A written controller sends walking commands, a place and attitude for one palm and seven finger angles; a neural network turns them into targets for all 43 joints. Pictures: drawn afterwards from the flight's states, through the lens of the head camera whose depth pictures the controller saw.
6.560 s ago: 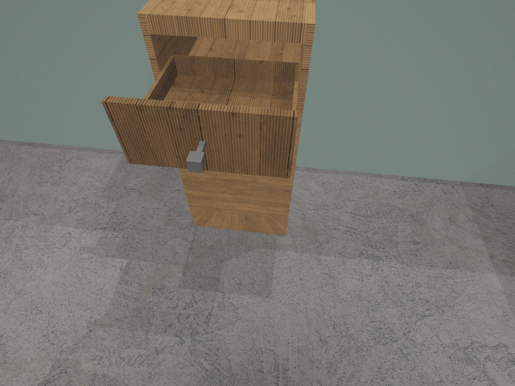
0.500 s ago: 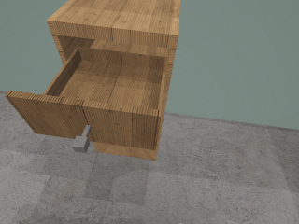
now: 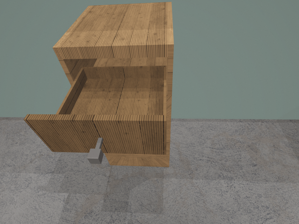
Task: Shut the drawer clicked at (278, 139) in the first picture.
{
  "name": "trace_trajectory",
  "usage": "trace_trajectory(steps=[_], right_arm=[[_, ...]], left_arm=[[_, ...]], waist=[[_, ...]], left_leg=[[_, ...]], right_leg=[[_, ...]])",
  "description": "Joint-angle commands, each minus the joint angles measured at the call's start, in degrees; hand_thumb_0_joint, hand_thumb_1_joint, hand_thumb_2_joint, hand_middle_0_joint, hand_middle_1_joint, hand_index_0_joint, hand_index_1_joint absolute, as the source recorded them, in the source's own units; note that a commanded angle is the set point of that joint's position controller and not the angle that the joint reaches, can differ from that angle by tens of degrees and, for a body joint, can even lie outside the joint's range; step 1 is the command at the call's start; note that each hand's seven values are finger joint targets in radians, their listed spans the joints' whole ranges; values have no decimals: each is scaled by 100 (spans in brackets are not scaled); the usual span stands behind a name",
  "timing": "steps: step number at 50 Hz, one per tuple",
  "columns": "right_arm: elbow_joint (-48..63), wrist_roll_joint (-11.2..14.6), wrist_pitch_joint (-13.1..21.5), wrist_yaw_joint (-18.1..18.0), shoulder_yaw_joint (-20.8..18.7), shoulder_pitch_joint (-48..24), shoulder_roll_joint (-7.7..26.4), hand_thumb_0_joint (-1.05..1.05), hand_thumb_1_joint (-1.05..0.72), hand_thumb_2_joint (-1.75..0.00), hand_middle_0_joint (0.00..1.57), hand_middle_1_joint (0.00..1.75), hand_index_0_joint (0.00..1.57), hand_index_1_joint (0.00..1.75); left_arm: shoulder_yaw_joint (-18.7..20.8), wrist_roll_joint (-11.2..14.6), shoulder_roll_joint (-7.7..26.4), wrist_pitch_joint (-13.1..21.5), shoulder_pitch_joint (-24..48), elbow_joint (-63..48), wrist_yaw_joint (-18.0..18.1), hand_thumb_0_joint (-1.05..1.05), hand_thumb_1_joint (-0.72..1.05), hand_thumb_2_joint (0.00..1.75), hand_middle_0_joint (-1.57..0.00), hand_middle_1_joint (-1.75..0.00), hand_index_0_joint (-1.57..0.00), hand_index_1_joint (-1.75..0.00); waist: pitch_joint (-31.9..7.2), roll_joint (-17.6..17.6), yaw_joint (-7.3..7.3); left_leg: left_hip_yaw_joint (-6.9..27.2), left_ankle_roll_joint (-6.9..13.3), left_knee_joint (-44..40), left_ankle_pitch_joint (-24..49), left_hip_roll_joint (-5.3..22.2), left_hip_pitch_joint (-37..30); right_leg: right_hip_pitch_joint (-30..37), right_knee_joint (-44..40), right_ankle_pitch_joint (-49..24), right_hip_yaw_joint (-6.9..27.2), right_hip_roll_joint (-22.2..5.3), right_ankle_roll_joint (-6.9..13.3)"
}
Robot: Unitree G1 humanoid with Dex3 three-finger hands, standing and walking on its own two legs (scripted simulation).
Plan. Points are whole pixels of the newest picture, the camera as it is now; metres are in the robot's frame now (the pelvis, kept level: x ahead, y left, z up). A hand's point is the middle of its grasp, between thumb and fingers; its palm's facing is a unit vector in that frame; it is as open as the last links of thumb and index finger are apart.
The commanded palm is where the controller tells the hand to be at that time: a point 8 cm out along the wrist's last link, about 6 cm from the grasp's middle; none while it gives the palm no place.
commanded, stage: come to a stop and stand still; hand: left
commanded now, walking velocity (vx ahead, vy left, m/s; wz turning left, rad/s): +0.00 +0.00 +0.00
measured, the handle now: (97, 150) +0.31 +0.17 +0.03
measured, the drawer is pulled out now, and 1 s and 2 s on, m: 0.30 0.30 0.30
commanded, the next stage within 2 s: look again from close up in 0.98 s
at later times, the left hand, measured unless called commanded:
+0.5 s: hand out of the picture +0.03 +0.15 -0.16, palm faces +0.01 -0.97 -0.23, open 7.3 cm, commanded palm none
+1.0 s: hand out of the picture +0.03 +0.12 -0.16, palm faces +0.03 -0.98 -0.19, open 7.3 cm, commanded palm none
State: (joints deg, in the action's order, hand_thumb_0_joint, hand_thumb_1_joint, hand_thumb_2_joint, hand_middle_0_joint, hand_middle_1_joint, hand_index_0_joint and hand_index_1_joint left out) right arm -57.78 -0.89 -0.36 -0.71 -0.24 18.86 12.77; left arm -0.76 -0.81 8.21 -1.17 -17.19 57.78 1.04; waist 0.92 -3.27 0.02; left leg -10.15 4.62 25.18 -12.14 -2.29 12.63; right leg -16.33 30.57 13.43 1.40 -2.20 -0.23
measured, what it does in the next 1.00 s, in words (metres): shifts its weight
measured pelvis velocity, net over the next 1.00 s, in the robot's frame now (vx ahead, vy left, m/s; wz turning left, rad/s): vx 0.04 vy -0.04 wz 0.01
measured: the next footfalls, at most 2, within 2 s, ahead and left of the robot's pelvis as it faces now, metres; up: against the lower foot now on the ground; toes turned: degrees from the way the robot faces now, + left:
none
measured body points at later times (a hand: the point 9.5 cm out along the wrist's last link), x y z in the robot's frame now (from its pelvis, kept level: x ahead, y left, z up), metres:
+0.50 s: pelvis +0.03 -0.02 +0.00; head +0.04 -0.05 +0.45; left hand +0.03 +0.20 -0.14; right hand +0.03 -0.24 -0.17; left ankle +0.02 +0.07 -0.74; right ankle +0.03 -0.13 -0.74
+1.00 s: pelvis +0.04 -0.04 +0.01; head +0.06 -0.06 +0.46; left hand +0.03 +0.17 -0.15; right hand +0.04 -0.25 -0.16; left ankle +0.02 +0.07 -0.74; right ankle +0.03 -0.13 -0.74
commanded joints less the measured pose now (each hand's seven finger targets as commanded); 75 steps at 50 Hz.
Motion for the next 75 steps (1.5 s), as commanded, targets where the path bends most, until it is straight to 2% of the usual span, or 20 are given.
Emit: trace_trajectory(steps=[1,13,15,23,32,37,44,46,57,61,63,65,67,71,72,75], right_arm=[[156,-9,182,-25,-50,-25,389,0,-90,-90,20,30,20,30],[-333,7,194,-60,-10,186,184,0,-90,-90,20,30,20,30],[-377,12,204,-64,-4,215,168,0,-90,-90,20,30,20,30],[-498,27,218,-89,-7,143,96,0,-90,-90,20,30,20,30],[-577,36,215,-110,6,67,35,0,-90,-90,20,30,20,30],[-605,37,210,-119,20,68,26,0,-90,-90,20,30,20,30],[-657,31,202,-126,24,113,-15,0,-90,-90,20,30,20,30],[-664,31,202,-126,25,147,-17,0,-90,-90,20,30,20,30],[-743,33,213,-149,37,289,-131,0,-90,-90,20,30,20,30],[-762,33,215,-148,36,326,-133,0,-90,-90,20,30,20,30],[-762,35,207,-152,38,298,-149,0,-90,-90,20,30,20,30],[-766,36,209,-150,43,357,-157,0,-90,-90,20,30,20,30],[-775,37,213,-157,41,361,-188,0,-90,-90,20,30,20,30],[-775,35,208,-157,37,365,-184,0,-90,-90,20,30,20,30],[-783,38,203,-162,40,358,-210,0,-90,-90,20,30,20,30],[-777,32,208,-160,36,371,-189,0,-90,-90,20,30,20,30]], left_arm=[[107,7,693,154,-153,-119,84,0,90,90,-20,-30,-20,-30],[59,32,606,195,-56,215,104,0,90,90,-20,-30,-20,-30],[54,34,610,214,-61,248,112,0,90,90,-20,-30,-20,-30],[46,27,560,257,-137,377,125,0,90,90,-20,-30,-20,-30],[34,27,530,273,-263,488,133,0,90,90,-20,-30,-20,-30],[26,29,515,271,-324,529,131,0,90,90,-20,-30,-20,-30],[25,36,470,288,-390,559,138,0,90,90,-20,-30,-20,-30],[26,35,459,293,-391,562,138,0,90,90,-20,-30,-20,-30],[36,43,391,303,-488,558,149,0,90,90,-20,-30,-20,-30],[37,39,395,319,-511,576,157,0,90,90,-20,-30,-20,-30],[31,39,354,305,-528,580,154,0,90,90,-20,-30,-20,-30],[35,37,380,315,-533,569,160,0,90,90,-20,-30,-20,-30],[40,41,364,314,-551,571,157,0,90,90,-20,-30,-20,-30],[42,37,351,325,-580,589,161,0,90,90,-20,-30,-20,-30],[37,40,331,313,-581,588,159,0,90,90,-20,-30,-20,-30],[39,36,317,322,-604,591,161,0,90,90,-20,-30,-20,-30]], waist=[[196,263,44],[329,352,-25],[170,462,-45],[189,494,-75],[235,388,-62],[308,339,-44],[357,365,-31],[325,465,-35],[297,392,-30],[281,492,-27],[472,378,-13],[393,444,-29],[355,356,-22],[367,449,-25],[479,382,-17],[427,412,-20]], left_leg=[[1339,-142,-1158,-873,987,205],[1097,-201,-935,-352,914,-92],[1036,-213,-834,-98,903,-235],[911,-243,-676,390,905,-474],[858,-267,-698,523,935,-631],[860,-283,-738,421,931,-614],[845,-308,-706,400,918,-596],[842,-313,-701,402,914,-599],[847,-314,-726,504,929,-630],[836,-333,-683,515,917,-615],[834,-333,-708,427,910,-546],[840,-337,-688,504,913,-566],[832,-331,-712,489,916,-601],[825,-343,-666,477,908,-600],[818,-337,-707,401,913,-562],[831,-342,-671,475,914,-586]], right_leg=[[72,-523,108,354,-239,316],[31,-803,-159,485,-301,323],[106,-809,-347,515,-322,318],[141,-859,-928,565,-358,321],[240,-964,-1121,564,-348,332],[267,-1047,-995,554,-344,331],[321,-1111,-1060,553,-367,342],[363,-1120,-1099,548,-368,342],[483,-1129,-1193,520,-336,358],[533,-1125,-1328,520,-360,355],[421,-1165,-1179,530,-346,352],[501,-1149,-1304,527,-350,357],[524,-1163,-1243,503,-340,357],[512,-1184,-1322,530,-357,357],[457,-1210,-1198,516,-335,354],[460,-1191,-1251,525,-340,357]])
